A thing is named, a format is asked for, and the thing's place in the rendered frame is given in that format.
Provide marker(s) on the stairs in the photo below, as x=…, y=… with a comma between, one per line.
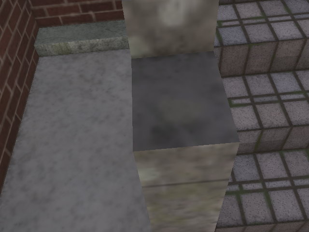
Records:
x=261, y=49

